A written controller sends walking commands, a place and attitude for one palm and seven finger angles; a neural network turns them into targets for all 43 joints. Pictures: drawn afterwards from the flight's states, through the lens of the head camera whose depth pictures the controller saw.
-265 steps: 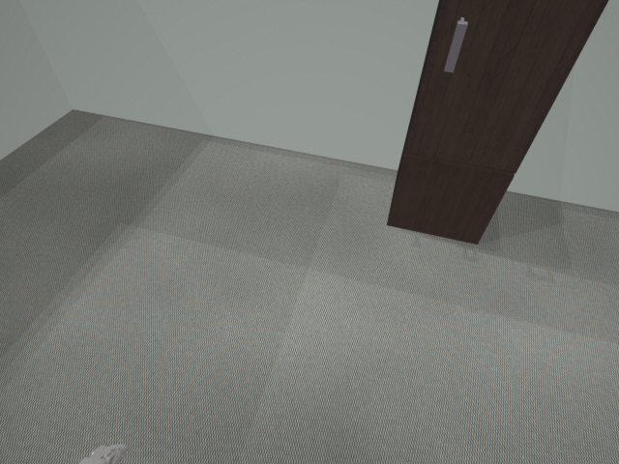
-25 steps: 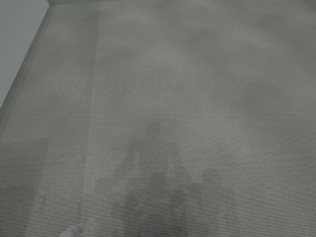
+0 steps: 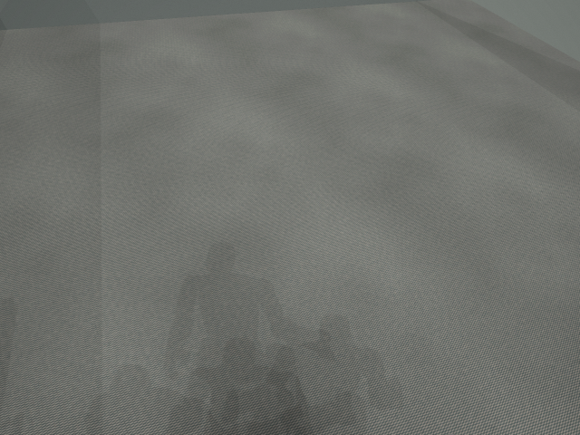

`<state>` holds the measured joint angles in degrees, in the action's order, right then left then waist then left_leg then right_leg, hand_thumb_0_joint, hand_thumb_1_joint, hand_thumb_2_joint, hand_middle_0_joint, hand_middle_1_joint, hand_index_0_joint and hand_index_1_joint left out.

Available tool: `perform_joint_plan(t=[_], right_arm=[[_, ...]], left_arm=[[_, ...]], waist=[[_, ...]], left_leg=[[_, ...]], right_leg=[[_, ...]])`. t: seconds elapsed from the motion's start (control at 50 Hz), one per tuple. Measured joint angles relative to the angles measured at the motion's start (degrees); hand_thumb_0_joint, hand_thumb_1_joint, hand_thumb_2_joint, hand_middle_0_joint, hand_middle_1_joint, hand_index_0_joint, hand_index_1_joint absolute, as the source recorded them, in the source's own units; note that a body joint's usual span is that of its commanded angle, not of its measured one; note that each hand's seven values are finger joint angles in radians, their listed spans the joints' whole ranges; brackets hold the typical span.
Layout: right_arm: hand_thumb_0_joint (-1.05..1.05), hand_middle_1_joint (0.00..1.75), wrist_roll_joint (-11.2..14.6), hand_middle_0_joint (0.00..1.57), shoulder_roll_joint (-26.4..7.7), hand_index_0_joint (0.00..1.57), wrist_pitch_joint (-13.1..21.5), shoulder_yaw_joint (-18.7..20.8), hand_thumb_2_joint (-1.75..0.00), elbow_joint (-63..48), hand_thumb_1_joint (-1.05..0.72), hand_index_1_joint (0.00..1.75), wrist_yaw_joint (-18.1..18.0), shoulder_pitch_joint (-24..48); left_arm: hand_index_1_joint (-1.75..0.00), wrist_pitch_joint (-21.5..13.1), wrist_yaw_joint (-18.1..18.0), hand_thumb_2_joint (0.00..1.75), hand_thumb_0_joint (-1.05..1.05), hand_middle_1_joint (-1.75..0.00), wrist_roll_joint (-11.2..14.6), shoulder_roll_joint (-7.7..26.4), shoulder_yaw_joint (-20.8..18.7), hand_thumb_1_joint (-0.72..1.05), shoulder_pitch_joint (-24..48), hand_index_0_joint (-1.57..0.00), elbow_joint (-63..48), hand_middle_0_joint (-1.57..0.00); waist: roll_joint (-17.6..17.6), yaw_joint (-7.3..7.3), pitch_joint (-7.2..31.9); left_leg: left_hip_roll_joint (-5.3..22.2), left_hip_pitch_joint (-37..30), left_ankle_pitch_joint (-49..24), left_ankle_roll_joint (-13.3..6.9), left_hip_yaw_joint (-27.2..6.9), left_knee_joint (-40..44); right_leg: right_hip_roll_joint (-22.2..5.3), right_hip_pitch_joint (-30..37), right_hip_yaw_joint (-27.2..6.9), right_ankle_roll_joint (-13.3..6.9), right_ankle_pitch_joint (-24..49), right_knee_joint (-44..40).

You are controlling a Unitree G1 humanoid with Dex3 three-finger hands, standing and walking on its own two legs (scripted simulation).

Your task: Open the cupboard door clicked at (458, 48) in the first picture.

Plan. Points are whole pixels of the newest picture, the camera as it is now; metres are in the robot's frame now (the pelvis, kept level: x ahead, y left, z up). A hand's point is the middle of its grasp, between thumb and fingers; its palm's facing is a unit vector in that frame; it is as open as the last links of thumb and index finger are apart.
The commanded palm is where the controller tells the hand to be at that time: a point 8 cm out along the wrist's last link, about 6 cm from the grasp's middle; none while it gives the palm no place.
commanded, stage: walk to a spot facing it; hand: left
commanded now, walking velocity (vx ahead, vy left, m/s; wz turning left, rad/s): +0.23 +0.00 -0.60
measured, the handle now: out of the picture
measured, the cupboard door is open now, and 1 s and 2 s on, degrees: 0 0 0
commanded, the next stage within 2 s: turn to face it in 0.40 s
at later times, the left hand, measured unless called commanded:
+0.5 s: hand (249, 342) +0.30 +0.10 -0.18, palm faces -0.38 -0.90 -0.21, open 7.4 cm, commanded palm none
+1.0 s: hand (236, 323) +0.34 +0.13 -0.18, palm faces -0.16 -0.97 -0.18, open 7.4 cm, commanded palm none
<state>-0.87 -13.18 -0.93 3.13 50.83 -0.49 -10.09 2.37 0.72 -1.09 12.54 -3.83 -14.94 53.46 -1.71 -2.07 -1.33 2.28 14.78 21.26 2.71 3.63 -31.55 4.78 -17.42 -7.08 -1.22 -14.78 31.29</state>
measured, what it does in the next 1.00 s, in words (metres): walks ahead: right foot, then left foot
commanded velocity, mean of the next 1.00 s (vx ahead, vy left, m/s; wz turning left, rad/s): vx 0.06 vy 0.00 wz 0.04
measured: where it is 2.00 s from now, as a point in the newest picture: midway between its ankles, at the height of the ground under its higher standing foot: outside the picture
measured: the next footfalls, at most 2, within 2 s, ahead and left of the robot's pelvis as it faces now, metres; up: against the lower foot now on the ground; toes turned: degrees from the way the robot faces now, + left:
right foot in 0.48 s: +0.18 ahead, -0.17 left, +0.00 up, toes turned -27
left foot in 0.86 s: +0.32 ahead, +0.02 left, +0.00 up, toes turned -4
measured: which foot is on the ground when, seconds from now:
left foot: down 0.00-0.48, up 0.50-0.84, down 0.86-1.00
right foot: down 0.00-0.00, up 0.02-0.46, down 0.48-0.88, up 0.90-1.00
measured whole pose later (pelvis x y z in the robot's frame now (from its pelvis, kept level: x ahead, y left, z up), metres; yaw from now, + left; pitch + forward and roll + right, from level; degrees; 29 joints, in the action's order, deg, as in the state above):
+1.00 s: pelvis +0.22 -0.04 -0.01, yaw -10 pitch +0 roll -3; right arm -1.4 -9.4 -0.7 2.5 54.3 -0.1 -13.6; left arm 2.6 -1.4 -1.2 11.6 -3.7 -8.3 55.3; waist -1.6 1.8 -4.1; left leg 2.0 22.6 14.8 -4.3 6.4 -36.6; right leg -3.8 -24.1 4.5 3.0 -28.7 63.9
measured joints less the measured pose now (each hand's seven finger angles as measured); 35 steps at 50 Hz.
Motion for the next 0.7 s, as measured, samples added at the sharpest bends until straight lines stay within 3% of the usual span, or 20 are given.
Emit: perform_joint_plan(t=[0.06, 0.14, 0.2, 0.26, 0.34, 0.46, 0.48, 0.5, 0.54, 0.58, 0.62, 0.7], right_arm=[[0.01, 0.3, -0.4, 0.2, 0.8, 0.2, 1.1, -0.7, -0.9, -0.4, -0.91, 0.29, -0.2, -1.1], [0.01, 0.3, -0.5, 0.2, 1.8, 0.21, 1.5, -1.4, -0.9, 0.7, -0.91, 0.29, -0.5, -4.4], [0.01, 0.3, -0.3, 0.2, 2.5, 0.21, 2.1, -1.5, -0.9, 2.1, -0.91, 0.3, -0.7, -6.7], [0.01, 0.3, -0.2, 0.2, 3.4, 0.21, 2.5, -1.6, -0.9, 3.4, -0.91, 0.3, -0.9, -8.8], [0.01, 0.3, -0.4, 0.2, 4.1, 0.21, 2.2, -1.4, -0.9, 5.2, -0.91, 0.3, -0.8, -10.8], [0.01, 0.3, -0.4, 0.2, 3.3, 0.21, 1.6, -0.3, -0.9, 7.5, -0.91, 0.3, -0.1, -13.5], [0.01, 0.3, -0.1, 0.2, 3.2, 0.21, 1.4, -0.1, -0.9, 7.8, -0.91, 0.3, 0.2, -14.2], [0.01, 0.3, 0.3, 0.2, 2.9, 0.21, 0.9, -0.1, -0.9, 8.2, -0.91, 0.3, 0.4, -14.0], [0.01, 0.3, 0.8, 0.2, 2.3, 0.2, -0.3, -0.1, -0.9, 8.4, -0.91, 0.29, 0.0, -12.4], [0.01, 0.3, 0.8, 0.2, 2.0, 0.2, -0.7, -0.1, -0.9, 8.2, -0.91, 0.29, -0.3, -10.4], [0.01, 0.3, 0.4, 0.2, 1.7, 0.2, -0.7, -0.3, -0.9, 7.7, -0.91, 0.29, -0.6, -8.2], [0.01, 0.3, 0.2, 0.2, 2.1, 0.2, -0.3, -0.8, -0.9, 5.6, -0.91, 0.29, -0.6, -5.3]], left_arm=[[-0.3, 1.2, 0.6, 0.9, 0.01, -0.3, -0.1, 0.9, -0.9, 0.9, -1.0, -0.2, 1.5, -0.2], [-0.3, 1.4, 2.1, 0.9, 0.01, -0.3, -0.9, 2.0, -1.9, 0.91, -1.4, -0.2, 2.1, -0.2], [-0.3, 1.1, 2.2, 0.9, 0.01, -0.3, -1.0, 2.5, -2.3, 0.91, -1.0, -0.2, 1.8, -0.2], [-0.3, 1.3, 2.0, 0.9, 0.01, -0.3, -1.0, 2.6, -2.2, 0.91, 0.3, -0.19, 1.6, -0.2], [-0.3, 1.6, 1.8, 0.9, 0.01, -0.3, -0.7, 1.9, -1.7, 0.91, 3.5, -0.19, 1.3, -0.2], [-0.3, -0.2, 1.9, 0.9, 0.01, -0.3, -0.7, 0.4, -0.4, 0.91, 8.7, -0.19, -0.4, -0.2], [-0.3, -1.3, 1.9, 0.9, 0.01, -0.3, -0.8, 0.5, -0.2, 0.91, 9.2, -0.19, -0.9, -0.2], [-0.3, -2.5, 1.7, 0.9, 0.01, -0.3, -0.7, 0.2, -0.1, 0.91, 10.0, -0.19, -1.1, -0.2], [-0.3, -3.7, 0.7, 0.9, 0.01, -0.3, 0.1, -0.3, 0.3, 0.91, 10.9, -0.2, -1.6, -0.2], [-0.3, -4.0, -0.3, 0.9, 0.01, -0.3, 0.4, -0.9, 0.8, 0.91, 10.9, -0.2, -1.4, -0.2], [-0.3, -3.9, -1.2, 0.9, 0.01, -0.3, 0.3, -1.6, 1.4, 0.91, 10.2, -0.2, -0.6, -0.2], [-0.3, -3.4, -1.8, 0.9, 0.01, -0.3, 0.0, -3.1, 2.8, 0.9, 9.0, -0.2, 1.5, -0.2]], waist=[[-0.9, 0.44, 0.1], [-0.5, 0.76, 0.4], [-0.3, 0.9, -0.1], [-0.2, 1.32, -1.1], [0.4, 2.63, -3.1], [2.3, 4.93, -5.2], [2.3, 5.03, -5.2], [2.8, 4.83, -5.7], [3.3, 5.21, -6.6], [3.4, 5.22, -6.4], [3.5, 5.14, -5.4], [3.8, 6.1, -2.8]], left_leg=[[0.7, -1.4, -3.6, -3.0, 2.4, 0.1], [2.3, -6.2, -4.0, -3.4, 5.2, 5.7], [3.1, -9.1, -4.2, -3.2, 7.4, 8.6], [3.9, -11.1, -3.2, -2.7, 9.7, 9.6], [5.1, -13.0, -0.5, -1.6, 12.9, 8.5], [8.4, -13.8, 7.0, 1.3, 17.5, 0.2], [9.6, -12.2, 8.4, 1.6, 17.3, -5.3], [10.3, -9.1, 9.8, 1.7, 14.8, -13.8], [8.6, -1.2, 11.4, 1.3, 7.1, -31.2], [6.9, 5.1, 8.8, 0.9, 3.2, -40.3], [6.3, 9.9, 5.6, 0.6, 1.5, -41.2], [5.7, 13.8, 0.2, 0.7, 0.2, -29.8]], right_leg=[[-0.5, -5.3, 2.3, 1.1, -9.5, 14.5], [-3.7, -12.2, 6.7, 2.7, -4.5, 30.5], [-6.3, -15.1, 7.4, 3.8, -0.6, 34.6], [-8.2, -16.5, 8.0, 4.7, 0.5, 33.5], [-9.5, -15.7, 10.6, 4.9, -0.1, 24.8], [-6.7, -8.7, 15.2, 1.9, -1.6, 7.3], [-6.2, -6.8, 15.6, 0.5, 2.1, 4.2], [-5.5, -7.2, 15.5, -0.9, 2.8, 5.9], [-5.1, -6.6, 15.2, -2.3, -0.5, 8.6], [-4.9, -4.0, 14.8, -2.3, -2.0, 7.1], [-4.7, -1.3, 14.4, -1.4, -1.2, 3.8], [-4.9, 3.2, 15.1, -1.2, -0.5, -1.2]])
